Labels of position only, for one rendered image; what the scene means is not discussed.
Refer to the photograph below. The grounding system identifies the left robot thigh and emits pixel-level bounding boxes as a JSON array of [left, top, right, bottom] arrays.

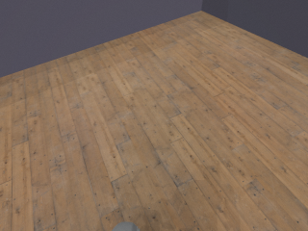
[[112, 221, 141, 231]]

